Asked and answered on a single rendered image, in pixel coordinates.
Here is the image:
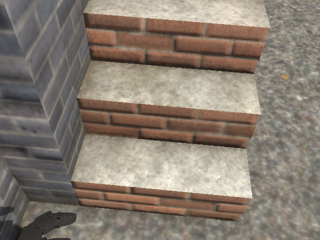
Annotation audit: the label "stairs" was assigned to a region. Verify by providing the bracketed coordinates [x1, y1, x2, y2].
[70, 0, 271, 222]

